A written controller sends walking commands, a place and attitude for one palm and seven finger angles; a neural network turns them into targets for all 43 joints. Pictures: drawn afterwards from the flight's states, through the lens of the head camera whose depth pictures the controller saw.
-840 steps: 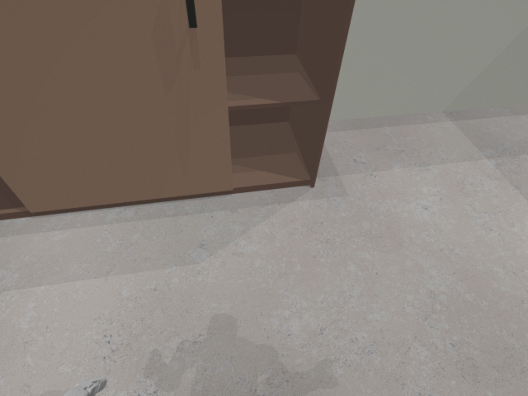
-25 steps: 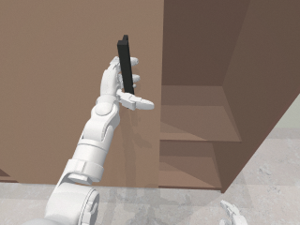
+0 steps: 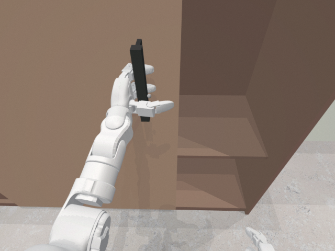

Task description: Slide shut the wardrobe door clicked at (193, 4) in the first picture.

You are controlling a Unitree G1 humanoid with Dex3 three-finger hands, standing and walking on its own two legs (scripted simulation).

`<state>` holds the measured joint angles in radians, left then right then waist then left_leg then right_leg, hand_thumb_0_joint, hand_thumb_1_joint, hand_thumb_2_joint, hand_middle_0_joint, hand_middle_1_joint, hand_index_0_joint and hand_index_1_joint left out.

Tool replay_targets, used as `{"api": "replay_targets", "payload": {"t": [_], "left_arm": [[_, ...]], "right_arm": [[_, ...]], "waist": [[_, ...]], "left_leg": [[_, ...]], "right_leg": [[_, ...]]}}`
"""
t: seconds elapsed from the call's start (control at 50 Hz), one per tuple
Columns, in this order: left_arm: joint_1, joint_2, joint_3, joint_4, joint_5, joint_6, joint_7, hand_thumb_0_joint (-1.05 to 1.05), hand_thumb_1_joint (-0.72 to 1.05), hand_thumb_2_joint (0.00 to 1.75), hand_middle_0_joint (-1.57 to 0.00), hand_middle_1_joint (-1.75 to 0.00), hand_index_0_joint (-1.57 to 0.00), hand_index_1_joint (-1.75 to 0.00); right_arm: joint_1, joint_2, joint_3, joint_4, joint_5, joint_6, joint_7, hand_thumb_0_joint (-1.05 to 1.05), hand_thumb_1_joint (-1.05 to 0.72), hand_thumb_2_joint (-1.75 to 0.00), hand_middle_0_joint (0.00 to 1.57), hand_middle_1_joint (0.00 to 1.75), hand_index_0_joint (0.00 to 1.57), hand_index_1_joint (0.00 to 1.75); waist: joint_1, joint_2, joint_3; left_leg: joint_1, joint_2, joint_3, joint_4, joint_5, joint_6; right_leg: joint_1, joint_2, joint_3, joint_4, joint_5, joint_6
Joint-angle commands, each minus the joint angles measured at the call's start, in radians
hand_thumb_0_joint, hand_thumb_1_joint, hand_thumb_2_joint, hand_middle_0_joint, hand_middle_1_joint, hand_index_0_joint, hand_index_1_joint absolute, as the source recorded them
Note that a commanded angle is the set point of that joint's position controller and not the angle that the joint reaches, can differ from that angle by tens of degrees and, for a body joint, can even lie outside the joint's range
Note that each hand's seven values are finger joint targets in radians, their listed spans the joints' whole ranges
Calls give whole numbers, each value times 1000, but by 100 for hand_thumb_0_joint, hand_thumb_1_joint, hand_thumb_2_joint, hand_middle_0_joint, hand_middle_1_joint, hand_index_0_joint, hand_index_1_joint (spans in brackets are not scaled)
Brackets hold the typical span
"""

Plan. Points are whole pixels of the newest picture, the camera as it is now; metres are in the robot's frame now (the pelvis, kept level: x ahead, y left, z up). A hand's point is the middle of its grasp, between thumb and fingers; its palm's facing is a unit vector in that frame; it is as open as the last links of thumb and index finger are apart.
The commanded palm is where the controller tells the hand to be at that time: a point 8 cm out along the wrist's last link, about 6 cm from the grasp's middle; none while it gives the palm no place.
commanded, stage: grip the handle and tug to test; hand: left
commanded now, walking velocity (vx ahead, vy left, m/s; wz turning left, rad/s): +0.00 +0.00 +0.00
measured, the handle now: (142, 83) +0.47 +0.09 +0.18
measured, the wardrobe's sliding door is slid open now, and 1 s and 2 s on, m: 0.41 0.41 0.41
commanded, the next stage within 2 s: tug the door sideways, standing still in 1.10 s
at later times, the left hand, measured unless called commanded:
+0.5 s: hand (148, 96) +0.41 +0.07 +0.19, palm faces +0.01 -1.00 +0.01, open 6.1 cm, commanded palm +0.38 +0.12 +0.18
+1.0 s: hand (149, 97) +0.41 +0.07 +0.18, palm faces +0.00 -1.00 +0.00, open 6.1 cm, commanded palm +0.35 +0.11 +0.18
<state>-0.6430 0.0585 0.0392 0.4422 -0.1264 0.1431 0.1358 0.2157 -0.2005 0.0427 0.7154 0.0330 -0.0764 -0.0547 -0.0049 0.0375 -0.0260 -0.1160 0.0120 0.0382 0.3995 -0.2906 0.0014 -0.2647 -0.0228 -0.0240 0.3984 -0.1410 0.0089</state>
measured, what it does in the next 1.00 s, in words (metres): stands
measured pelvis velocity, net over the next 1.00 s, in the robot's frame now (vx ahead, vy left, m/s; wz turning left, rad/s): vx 0.02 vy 0.00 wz -0.01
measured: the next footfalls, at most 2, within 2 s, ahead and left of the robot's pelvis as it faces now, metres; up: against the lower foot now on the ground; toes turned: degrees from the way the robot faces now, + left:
none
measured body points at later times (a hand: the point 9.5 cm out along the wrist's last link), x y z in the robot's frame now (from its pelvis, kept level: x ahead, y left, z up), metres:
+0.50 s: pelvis +0.01 +0.00 +0.00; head +0.00 -0.02 +0.45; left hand +0.40 +0.12 +0.19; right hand +0.17 -0.23 -0.10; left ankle -0.05 +0.11 -0.74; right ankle +0.04 -0.13 -0.74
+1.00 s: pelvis +0.02 +0.00 +0.00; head +0.02 -0.02 +0.45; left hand +0.40 +0.12 +0.19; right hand +0.18 -0.22 -0.10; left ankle -0.05 +0.11 -0.74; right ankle +0.04 -0.13 -0.74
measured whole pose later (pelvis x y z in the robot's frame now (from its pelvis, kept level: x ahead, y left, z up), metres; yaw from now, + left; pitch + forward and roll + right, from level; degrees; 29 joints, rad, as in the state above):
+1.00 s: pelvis +0.02 +0.00 +0.00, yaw -1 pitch +1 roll -1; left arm -0.46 0.05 0.02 0.16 -0.12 0.24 0.13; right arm 0.19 -0.20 0.03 0.64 0.03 -0.01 0.00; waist -0.01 0.06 -0.05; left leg -0.08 0.03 0.04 0.39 -0.32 0.00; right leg -0.24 -0.01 -0.02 0.41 -0.18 0.01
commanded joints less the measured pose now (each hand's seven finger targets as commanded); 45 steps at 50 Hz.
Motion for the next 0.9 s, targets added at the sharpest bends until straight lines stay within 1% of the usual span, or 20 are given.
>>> {"api": "replay_targets", "payload": {"t": [0.0,0.04,0.06,0.12,0.18,0.2,0.26,0.28,0.34,0.4,0.46,0.48,0.56,0.58,0.66,0.68,0.72,0.78,0.86,0.88], "left_arm": [[-476,99,33,-253,7,-69,-2,0,29,64,-38,-131,-38,-131],[-447,46,-9,-299,7,-74,-5,0,39,68,-40,-133,-40,-133],[-447,49,-4,-319,6,-77,-3,0,43,70,-40,-133,-40,-133],[-447,22,-44,-330,12,-74,-6,0,57,76,-42,-135,-42,-135],[-424,32,-33,-317,8,-64,-4,0,71,82,-43,-137,-43,-137],[-436,39,-31,-337,10,-65,-5,0,76,84,-44,-138,-44,-138],[-407,50,-11,-347,4,-59,-10,0,90,90,-45,-140,-45,-140],[-376,79,18,-337,3,-58,-10,0,90,90,-45,-140,-45,-140],[-369,61,5,-359,-2,-51,-21,0,90,90,-45,-140,-45,-140],[-326,107,55,-372,-9,-42,-23,0,90,90,-45,-140,-45,-140],[-338,59,2,-409,-6,-33,-30,0,90,90,-45,-140,-45,-140],[-336,77,16,-393,-6,-31,-26,0,90,90,-45,-140,-45,-140],[-326,68,7,-406,-2,-19,-22,0,90,90,-45,-140,-45,-140],[-328,89,21,-411,-1,-21,-17,0,90,90,-45,-140,-45,-140],[-322,46,-17,-434,4,-15,-18,0,90,90,-45,-140,-45,-140],[-297,76,9,-421,5,-13,-14,0,90,90,-45,-140,-45,-140],[-294,42,-25,-462,7,-11,-18,0,90,90,-45,-140,-45,-140],[-212,73,3,-483,8,-10,-22,0,90,90,-45,-140,-45,-140],[-184,21,-48,-525,4,0,-34,0,90,90,-45,-140,-45,-140],[-158,51,-23,-548,5,-1,-31,0,90,90,-45,-140,-45,-140]], "right_arm": [[-96,-101,-34,-153,5,-46,-7,0,-90,-90,20,30,20,30],[-101,-94,-37,-165,5,-55,1,0,-90,-90,20,30,20,30],[-96,-96,-40,-165,3,-57,3,0,-90,-90,20,30,20,30],[-95,-96,-41,-162,4,-53,8,0,-90,-90,20,30,20,30],[-100,-100,-44,-164,4,-50,8,0,-90,-90,20,30,20,30],[-99,-100,-44,-165,3,-49,9,0,-90,-90,20,30,20,30],[-102,-100,-44,-169,1,-48,10,0,-90,-90,20,30,20,30],[-107,-103,-44,-171,0,-43,10,0,-90,-90,20,30,20,30],[-113,-98,-40,-177,1,-39,10,0,-90,-90,20,30,20,30],[-120,-102,-40,-185,0,-30,9,0,-90,-90,20,30,20,30],[-130,-95,-39,-193,4,-29,12,0,-90,-90,20,30,20,30],[-130,-98,-40,-189,6,-25,12,0,-90,-90,20,30,20,30],[-126,-97,-41,-192,3,-19,14,0,-90,-90,20,30,20,30],[-128,-101,-42,-192,3,-15,14,0,-90,-90,20,30,20,30],[-129,-95,-45,-200,1,-15,18,0,-90,-90,20,30,20,30],[-129,-99,-46,-196,1,-10,17,0,-90,-90,20,30,20,30],[-133,-92,-45,-206,0,-10,21,0,-90,-90,20,30,20,30],[-140,-97,-47,-212,0,-2,29,0,-90,-90,20,30,20,30],[-145,-90,-47,-227,1,4,38,0,-90,-90,20,30,20,30],[-150,-94,-50,-232,1,8,41,0,-90,-90,20,30,20,30]], "waist": [[1,-83,-280],[4,-65,-312],[5,-64,-340],[-7,-76,-311],[0,-96,-304],[-2,-69,-312],[4,-102,-331],[17,-84,-330],[9,-92,-323],[23,-109,-329],[11,-86,-323],[15,-70,-307],[11,-92,-313],[16,-90,-318],[10,-98,-338],[18,-90,-337],[15,-67,-343],[32,-75,-357],[24,-91,-343],[34,-85,-348]], "left_leg": [[-28,-10,-7,-51,295,3],[-4,-10,-5,-39,342,0],[10,-10,-4,-33,367,-2],[9,-7,-7,-35,363,-4],[5,-7,-10,-33,358,-1],[9,-8,-7,-35,360,-2],[6,-11,-5,-28,379,2],[-2,-13,-2,-30,374,1],[-2,-15,2,-27,386,4],[-16,-16,6,-31,386,7],[1,-16,6,-24,402,4],[-4,-15,6,-25,392,2],[-2,-15,6,-22,398,5],[-4,-16,2,-26,395,3],[12,-16,4,-16,422,6],[7,-15,5,-18,421,5],[17,-17,7,-15,437,5],[11,-15,5,-12,472,0],[14,-13,3,-8,489,2],[9,-11,2,-9,495,-1]], "right_leg": [[227,22,-21,-14,207,-32],[236,23,-25,2,255,-34],[245,23,-25,8,281,-34],[226,26,-30,4,271,-33],[227,27,-31,4,265,-33],[232,26,-27,5,271,-34],[257,25,-27,13,310,-33],[268,24,-25,11,305,-34],[272,24,-25,12,333,-33],[299,23,-22,12,347,-31],[280,24,-27,16,358,-32],[273,24,-26,12,338,-33],[277,26,-27,14,355,-31],[283,25,-29,14,341,-33],[284,26,-29,23,376,-30],[290,26,-29,21,369,-32],[292,24,-27,24,391,-32],[317,25,-32,35,420,-37],[311,27,-35,39,445,-35],[323,27,-36,42,442,-38]]}}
